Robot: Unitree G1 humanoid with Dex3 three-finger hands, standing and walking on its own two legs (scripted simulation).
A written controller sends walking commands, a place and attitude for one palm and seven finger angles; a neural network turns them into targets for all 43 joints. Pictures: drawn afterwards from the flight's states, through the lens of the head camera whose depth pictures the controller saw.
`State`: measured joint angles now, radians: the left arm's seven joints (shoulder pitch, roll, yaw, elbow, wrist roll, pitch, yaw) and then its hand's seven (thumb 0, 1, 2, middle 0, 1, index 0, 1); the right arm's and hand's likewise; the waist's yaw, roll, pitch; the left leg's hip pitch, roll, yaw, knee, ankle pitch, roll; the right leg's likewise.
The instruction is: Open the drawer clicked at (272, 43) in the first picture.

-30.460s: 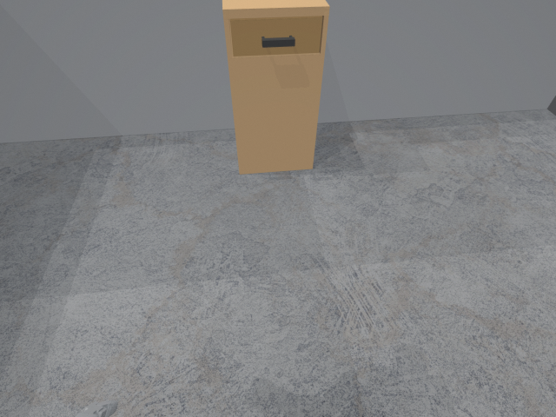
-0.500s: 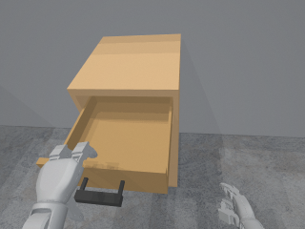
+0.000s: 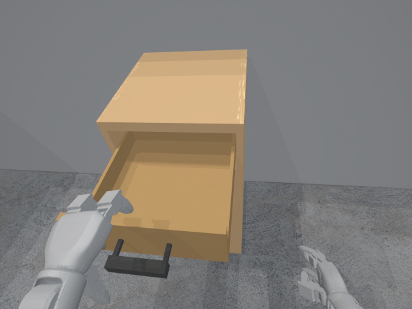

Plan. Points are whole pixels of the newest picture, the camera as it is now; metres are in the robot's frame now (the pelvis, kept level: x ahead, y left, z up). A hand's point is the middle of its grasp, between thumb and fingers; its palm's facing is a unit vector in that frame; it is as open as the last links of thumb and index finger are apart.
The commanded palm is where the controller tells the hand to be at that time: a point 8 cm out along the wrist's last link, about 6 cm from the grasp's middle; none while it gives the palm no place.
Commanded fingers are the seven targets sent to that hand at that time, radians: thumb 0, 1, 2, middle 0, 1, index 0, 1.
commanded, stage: draw the hand back to the body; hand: left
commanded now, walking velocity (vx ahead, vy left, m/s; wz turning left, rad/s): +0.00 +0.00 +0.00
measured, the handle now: (140, 256) +0.23 +0.19 -0.05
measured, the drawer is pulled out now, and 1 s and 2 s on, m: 0.29 0.29 0.29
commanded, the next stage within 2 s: step back with the hand held close in 1.54 s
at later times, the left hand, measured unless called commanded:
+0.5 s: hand (76, 251) +0.17 +0.23 +0.11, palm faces +0.06 -0.10 -0.99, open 13.8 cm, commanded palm +0.14 +0.24 +0.17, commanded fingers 0.00 -0.50 0.30 -0.30 -1.20 -0.30 -1.20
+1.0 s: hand (77, 219) +0.20 +0.22 +0.16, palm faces +0.34 -0.85 -0.40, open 11.6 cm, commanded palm +0.14 +0.27 +0.18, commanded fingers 0.00 0.34 0.66 -0.24 -0.66 -0.24 -0.66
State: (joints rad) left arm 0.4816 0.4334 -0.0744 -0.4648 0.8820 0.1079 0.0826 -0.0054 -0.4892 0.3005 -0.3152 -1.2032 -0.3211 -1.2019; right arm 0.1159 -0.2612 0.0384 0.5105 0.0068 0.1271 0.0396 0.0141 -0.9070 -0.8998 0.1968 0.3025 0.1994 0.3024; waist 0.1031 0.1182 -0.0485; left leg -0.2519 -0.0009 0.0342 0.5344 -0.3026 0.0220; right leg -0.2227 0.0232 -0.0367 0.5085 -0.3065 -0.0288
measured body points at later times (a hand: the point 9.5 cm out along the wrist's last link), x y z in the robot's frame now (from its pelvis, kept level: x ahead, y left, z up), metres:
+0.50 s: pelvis -0.01 +0.00 +0.00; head -0.01 -0.04 +0.45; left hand +0.16 +0.24 +0.16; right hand +0.21 -0.20 -0.09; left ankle -0.01 +0.10 -0.73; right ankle -0.02 -0.10 -0.74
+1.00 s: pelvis +0.01 +0.00 +0.01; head +0.00 -0.02 +0.46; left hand +0.17 +0.27 +0.18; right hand +0.20 -0.21 -0.08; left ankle -0.01 +0.10 -0.73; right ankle -0.02 -0.10 -0.73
